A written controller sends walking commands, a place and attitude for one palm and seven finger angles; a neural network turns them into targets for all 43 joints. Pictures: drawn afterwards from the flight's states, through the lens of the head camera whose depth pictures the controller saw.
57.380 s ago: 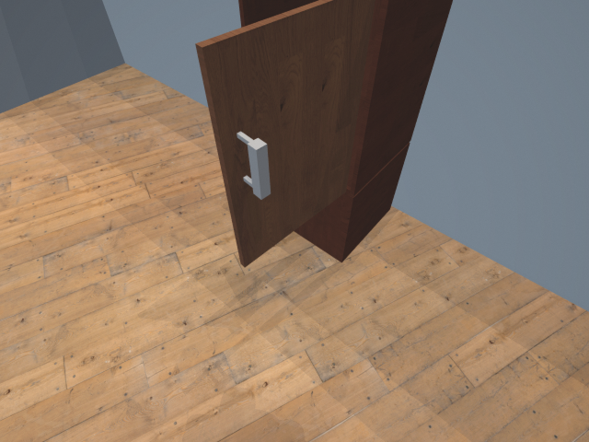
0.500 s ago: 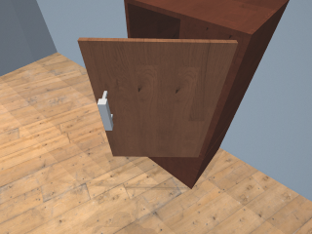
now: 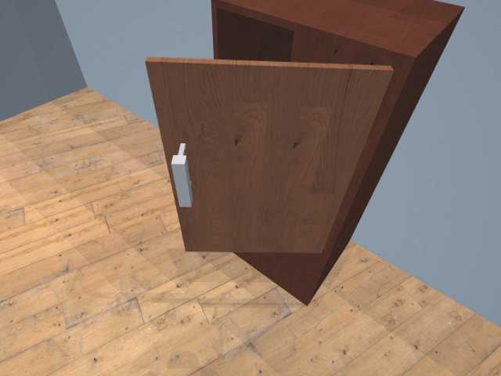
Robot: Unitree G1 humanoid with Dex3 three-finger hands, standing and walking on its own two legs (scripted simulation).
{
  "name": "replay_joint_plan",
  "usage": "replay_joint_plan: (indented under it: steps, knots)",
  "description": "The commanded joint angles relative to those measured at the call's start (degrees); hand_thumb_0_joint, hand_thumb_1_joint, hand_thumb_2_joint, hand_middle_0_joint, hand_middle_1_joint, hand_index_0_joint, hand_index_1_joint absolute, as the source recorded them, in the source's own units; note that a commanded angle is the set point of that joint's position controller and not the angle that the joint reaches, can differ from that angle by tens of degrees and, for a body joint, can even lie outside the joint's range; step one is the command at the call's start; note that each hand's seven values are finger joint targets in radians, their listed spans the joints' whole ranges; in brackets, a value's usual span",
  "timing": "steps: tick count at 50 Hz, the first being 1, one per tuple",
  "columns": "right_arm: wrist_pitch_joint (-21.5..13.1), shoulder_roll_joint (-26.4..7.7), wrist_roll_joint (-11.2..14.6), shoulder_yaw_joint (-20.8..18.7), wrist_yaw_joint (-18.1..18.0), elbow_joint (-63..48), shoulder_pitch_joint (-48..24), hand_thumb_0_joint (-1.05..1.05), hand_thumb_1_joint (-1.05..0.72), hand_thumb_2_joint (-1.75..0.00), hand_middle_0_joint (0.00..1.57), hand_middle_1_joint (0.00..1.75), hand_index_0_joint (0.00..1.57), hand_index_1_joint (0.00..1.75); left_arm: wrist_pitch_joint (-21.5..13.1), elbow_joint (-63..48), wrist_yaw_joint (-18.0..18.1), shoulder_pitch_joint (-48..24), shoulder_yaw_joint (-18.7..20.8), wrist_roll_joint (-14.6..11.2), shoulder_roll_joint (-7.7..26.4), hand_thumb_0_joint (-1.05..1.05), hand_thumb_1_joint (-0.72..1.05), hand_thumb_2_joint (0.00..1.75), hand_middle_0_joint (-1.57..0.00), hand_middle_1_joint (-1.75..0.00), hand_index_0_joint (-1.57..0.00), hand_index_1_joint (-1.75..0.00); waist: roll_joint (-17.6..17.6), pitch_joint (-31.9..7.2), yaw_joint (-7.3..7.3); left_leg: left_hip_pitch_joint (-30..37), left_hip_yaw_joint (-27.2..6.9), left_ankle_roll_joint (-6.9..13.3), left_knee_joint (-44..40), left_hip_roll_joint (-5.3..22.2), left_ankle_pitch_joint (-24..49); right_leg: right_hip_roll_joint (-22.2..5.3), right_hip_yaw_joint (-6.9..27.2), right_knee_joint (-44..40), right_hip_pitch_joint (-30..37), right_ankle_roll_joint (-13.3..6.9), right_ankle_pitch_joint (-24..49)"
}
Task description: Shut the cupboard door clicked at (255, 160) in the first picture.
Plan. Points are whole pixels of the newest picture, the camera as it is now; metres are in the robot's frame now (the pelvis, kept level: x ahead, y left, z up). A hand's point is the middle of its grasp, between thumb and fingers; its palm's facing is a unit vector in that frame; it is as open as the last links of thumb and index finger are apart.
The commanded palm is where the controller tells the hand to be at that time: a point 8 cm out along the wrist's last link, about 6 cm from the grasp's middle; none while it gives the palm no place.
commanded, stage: look again from close up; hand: left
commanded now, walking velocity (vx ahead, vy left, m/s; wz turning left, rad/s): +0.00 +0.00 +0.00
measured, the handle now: (184, 175) +0.50 +0.17 +0.02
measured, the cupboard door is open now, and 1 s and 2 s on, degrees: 39 39 39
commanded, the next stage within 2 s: shuffle to correct the standing spot in 0.26 s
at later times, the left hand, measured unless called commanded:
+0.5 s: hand out of the picture -0.08 +0.21 -0.18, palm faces +0.04 -0.98 -0.17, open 7.4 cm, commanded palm none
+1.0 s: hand out of the picture -0.02 +0.16 -0.18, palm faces +0.02 -1.00 -0.07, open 7.4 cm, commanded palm none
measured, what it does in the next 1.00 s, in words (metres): lifts its right foot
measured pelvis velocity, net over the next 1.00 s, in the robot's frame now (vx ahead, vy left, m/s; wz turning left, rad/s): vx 0.01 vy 0.01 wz -0.01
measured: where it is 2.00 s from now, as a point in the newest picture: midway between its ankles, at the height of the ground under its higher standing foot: outside the picture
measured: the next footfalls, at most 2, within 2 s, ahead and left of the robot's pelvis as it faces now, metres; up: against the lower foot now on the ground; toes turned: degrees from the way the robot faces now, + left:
right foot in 1.26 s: +0.14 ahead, -0.19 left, +0.00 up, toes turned -5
left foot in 1.48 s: +0.14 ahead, +0.03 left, +0.00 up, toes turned +7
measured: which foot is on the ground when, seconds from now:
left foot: down 0.00-1.00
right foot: down 0.00-0.86, up 0.88-1.00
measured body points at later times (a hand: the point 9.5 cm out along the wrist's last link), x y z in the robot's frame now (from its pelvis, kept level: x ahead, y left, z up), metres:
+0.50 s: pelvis -0.04 +0.04 +0.00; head -0.05 +0.05 +0.45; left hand -0.08 +0.26 -0.16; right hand -0.02 -0.20 -0.14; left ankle +0.02 +0.10 -0.73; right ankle -0.02 -0.11 -0.73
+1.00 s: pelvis +0.01 +0.01 +0.00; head +0.01 +0.05 +0.45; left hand -0.02 +0.21 -0.17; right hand +0.00 -0.21 -0.13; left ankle +0.01 +0.09 -0.73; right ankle +0.00 -0.12 -0.68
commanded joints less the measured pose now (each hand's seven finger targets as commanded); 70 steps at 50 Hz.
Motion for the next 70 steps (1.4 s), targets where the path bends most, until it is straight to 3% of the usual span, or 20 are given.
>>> replay_joint_plan:
  steps: [1, 7, 25, 31, 37, 40, 42, 43, 44, 47, 52, 57, 60, 61, 62, 63, 64, 65, 67, 70]
  knots:
    - [-0.13, -5.14, -0.65, -0.22, 0.87, -2.85, 2.04, 0.0, -0.9, -0.9, 0.2, 0.3, 0.2, 0.3, -0.16, -3.13, -0.28, 4.3, 0.41, 0.37, 5.36, 0.0, 0.9, 0.9, -0.2, -0.3, -0.2, -0.3, 6.17, 8.33, 1.27, -6.27, -9.09, 1.45, -10.58, 5.94, 4.03, -4.62, 4.44, -5.44, -6.41, -2.17, 2.56]
    - [0.33, -8.59, -1.01, -1.26, 1.46, -5.12, 1.5, 0.0, -0.9, -0.9, 0.2, 0.3, 0.2, 0.3, 0.59, -5.3, -1.01, 3.72, 0.42, 0.54, 6.95, 0.0, 0.9, 0.9, -0.2, -0.3, -0.2, -0.3, 2.9, 6.32, 1.21, -9.66, -12.55, 1.87, -17.63, 6.48, -15.67, -3.65, 2.59, -3.42, -5.55, -1.52, -2.02]
    - [1.43, -10.16, -1.0, -2.04, 1.35, -2.77, 1.98, 0.0, -0.9, -0.9, 0.2, 0.3, 0.2, 0.3, 1.32, -3.45, -2.27, 9.88, 0.66, 0.97, 4.97, 0.0, 0.9, 0.9, -0.2, -0.3, -0.2, -0.3, 2.9, 3.95, 1.62, -9.14, -15.63, 3.47, -20.69, 9.26, -24.89, -1.17, -1.15, 0.07, -6.49, -1.39, -5.69]
    - [1.4, -9.25, -1.05, -2.68, 0.92, -2.36, 1.48, 0.0, -0.9, -0.9, 0.2, 0.3, 0.2, 0.3, 1.48, -2.65, -2.95, 13.35, 1.43, 1.03, 3.94, 0.0, 0.9, 0.9, -0.2, -0.3, -0.2, -0.3, 2.62, 4.6, 2.35, -11.32, -12.48, 3.52, -17.56, 8.86, -24.13, -1.04, -0.9, -2.76, -4.34, -2.08, -5.38]
    - [0.75, -2.19, -0.94, -1.44, 1.53, -3.35, 1.06, 0.0, -0.9, -0.9, 0.2, 0.3, 0.2, 0.3, -0.01, -2.8, -1.78, 12.47, 2.75, 0.16, 7.05, 0.0, 0.9, 0.9, -0.2, -0.3, -0.2, -0.3, -11.28, 5.77, 0.92, -14.22, 0.78, 0.65, 11.72, -0.97, -6.28, -14.69, 21.88, -19.29, -8.02, -9.67, -21.63]
    - [-0.27, -0.74, -0.8, -0.89, 1.7, -2.03, 4.28, 0.0, -0.9, -0.9, 0.2, 0.3, 0.2, 0.3, -0.11, -3.54, -1.89, 8.38, 2.31, 0.27, 6.54, 0.0, 0.9, 0.9, -0.2, -0.3, -0.2, -0.3, -5.02, 3.66, -1.35, -2.1, 2.06, 0.39, 1.83, -0.29, -4.48, -10.83, 12.02, -13.23, -15.15, -8.22, -15.13]
    - [-0.8, -3.77, -0.87, -1.54, 1.08, -0.28, 8.9, 0.0, -0.9, -0.9, 0.2, 0.3, 0.2, 0.3, 0.27, -4.17, -2.3, 7.48, 1.8, 0.29, 4.14, 0.0, 0.9, 0.9, -0.2, -0.3, -0.2, -0.3, 2.93, 4.85, -2.67, 6.03, -6.81, 1.36, -7.64, 5.3, -9.54, -4.79, 5.98, -2.27, -23.12, -4.94, -12.37]
    - [-0.94, -7.82, -1.33, -2.55, 0.5, 0.48, 13.11, 0.0, -0.9, -0.9, 0.2, 0.3, 0.2, 0.3, 0.19, -4.86, -2.8, 7.85, 1.54, 0.32, 2.39, 0.0, 0.9, 0.9, -0.2, -0.3, -0.2, -0.3, 12.42, 4.62, -3.64, 9.02, -21.72, 5.63, -16.77, 15.82, -16.19, -0.34, -0.16, 10.06, -28.47, -2.34, -9.93]
    - [-1.01, -10.27, -1.63, -3.35, 0.02, 0.64, 15.14, 0.0, -0.9, -0.9, 0.2, 0.3, 0.2, 0.3, 0.07, -6.69, -3.09, 4.59, 1.86, 0.98, 2.99, 0.0, 0.9, 0.9, -0.2, -0.3, -0.2, -0.3, 12.7, 6.11, -4.15, 8.96, -29.66, 10.15, -21.88, 23.02, -13.97, -1.21, -1.52, 20.47, -32.1, -1.67, -11.36]
    - [-1.78, -7.05, -1.44, -2.28, -0.08, 0.31, 11.24, 0.0, -0.9, -0.9, 0.2, 0.3, 0.2, 0.3, 0.46, -6.71, -3.62, 2.53, 2.66, 1.66, 4.09, 0.0, 0.9, 0.9, -0.2, -0.3, -0.2, -0.3, 4.66, 7.76, -1.23, 1.03, -23.39, 11.65, -22.04, 21.77, -4.17, -5.77, 2.6, 31.56, -30.77, -1.32, -4.77]
    - [-2.57, -6.44, -1.65, -1.81, -0.06, -0.04, 10.22, 0.0, -0.9, -0.9, 0.2, 0.3, 0.2, 0.3, 0.97, -7.71, -4.5, -0.65, 2.27, 0.81, 1.22, 0.0, 0.9, 0.9, -0.2, -0.3, -0.2, -0.3, 6.03, 3.68, -0.32, 1.16, -8.5, 9.15, -18.91, 15.7, 15.07, -5.78, -1.7, 21.57, -23.07, 0.43, 1.47]
    - [-1.34, -7.15, -2.04, -2.36, 0.37, 0.68, 11.29, 0.0, -0.9, -0.9, 0.2, 0.3, 0.2, 0.3, 0.79, -9.4, -4.5, -6.11, 2.47, 0.42, 2.41, 0.0, 0.9, 0.9, -0.2, -0.3, -0.2, -0.3, 9.23, 3.6, -1.74, -0.74, -7.97, 7.92, -16.55, 14.73, 12.99, -3.94, -5.31, 9.42, -15.52, 0.58, 1.72]
    - [-0.4, -7.16, -1.78, -2.73, 0.75, 0.8, 10.78, 0.0, -0.9, -0.9, 0.2, 0.3, 0.2, 0.3, -0.02, -7.78, -4.19, -1.94, 3.15, 0.33, 4.61, 0.0, 0.9, 0.9, -0.2, -0.3, -0.2, -0.3, 4.09, -0.34, 0.59, -4.47, -6.97, 4.64, -8.82, 11.51, 7.21, -1.99, -6.69, -3.21, -1.25, 0.7, 6.72]
    - [-0.46, -5.17, -1.41, -2.24, 1.08, 0.74, 10.78, 0.0, -0.9, -0.9, 0.2, 0.3, 0.2, 0.3, -0.58, -6.64, -3.67, 1.33, 3.52, 0.26, 6.61, 0.0, 0.9, 0.9, -0.2, -0.3, -0.2, -0.3, -0.41, -2.58, 2.3, -10.16, -4.38, 2.56, -3.94, 8.47, 2.54, -4.98, -3.0, -5.27, 8.05, -0.08, 9.59]
    - [-0.67, -1.5, -0.99, -1.09, 1.47, 0.3, 11.05, 0.0, -0.9, -0.9, 0.2, 0.3, 0.2, 0.3, -1.39, -5.0, -2.8, 6.01, 4.11, 0.35, 10.02, 0.0, 0.9, 0.9, -0.2, -0.3, -0.2, -0.3, -10.69, -6.81, 4.18, -18.36, 1.61, -0.41, 5.28, 2.55, -8.68, -15.92, 7.32, -5.57, 18.06, -3.03, 16.56]
    - [-0.04, -0.46, -0.49, -0.75, 1.11, -1.04, 10.32, 0.0, -0.9, -0.9, 0.2, 0.3, 0.2, 0.3, -1.32, -5.06, -2.34, 7.45, 4.41, -0.03, 13.15, 0.0, 0.9, 0.9, -0.2, -0.3, -0.2, -0.3, -15.92, -8.52, 4.17, -19.06, 2.07, -1.2, 14.89, 0.83, -21.42, -24.54, 14.67, -9.86, 15.23, -7.34, 22.39]
    - [0.24, -0.75, -0.56, -0.69, 0.97, -1.24, 8.64, 0.0, -0.9, -0.9, 0.2, 0.3, 0.2, 0.3, -1.12, -5.64, -2.13, 5.49, 3.99, -0.03, 12.51, 0.0, 0.9, 0.9, -0.2, -0.3, -0.2, -0.3, -10.66, -5.96, 4.23, -18.26, -0.87, -1.14, 20.99, 1.6, -21.5, -24.99, 13.95, -9.89, 10.22, -10.42, 29.28]
    - [0.47, -0.06, -0.31, -0.89, 1.06, -0.65, 9.46, 0.0, -0.9, -0.9, 0.2, 0.3, 0.2, 0.3, -1.19, -6.4, -1.95, 0.73, 3.61, 0.33, 11.43, 0.0, 0.9, 0.9, -0.2, -0.3, -0.2, -0.3, -7.41, -3.69, 1.78, -14.74, -1.17, -1.76, 22.07, 2.28, -18.5, -23.15, 9.92, -9.52, 3.32, -10.4, 30.37]
    - [1.56, 0.13, -0.15, -0.82, 1.06, 0.79, 10.03, 0.0, -0.9, -0.9, 0.2, 0.3, 0.2, 0.3, -1.1, -7.98, -1.22, -4.46, 3.34, 0.38, 9.94, 0.0, 0.9, 0.9, -0.2, -0.3, -0.2, -0.3, -12.24, -1.13, -0.06, -12.39, -1.04, -2.61, 20.62, 2.92, -15.9, -20.9, 6.48, -7.64, -0.77, -9.77, 40.58]
    - [1.88, 0.42, 0.19, -0.99, 1.3, 0.47, 9.78, 0.0, -0.9, -0.9, 0.2, 0.3, 0.2, 0.3, -0.2, -8.91, -0.84, -5.46, 3.65, 0.34, 10.7, 0.0, 0.9, 0.9, -0.2, -0.3, -0.2, -0.3, -9.76, -1.89, -0.15, -7.19, 1.81, -3.74, 9.94, 0.48, -7.1, -18.26, 2.48, -3.98, -2.35, -8.77, 41.74]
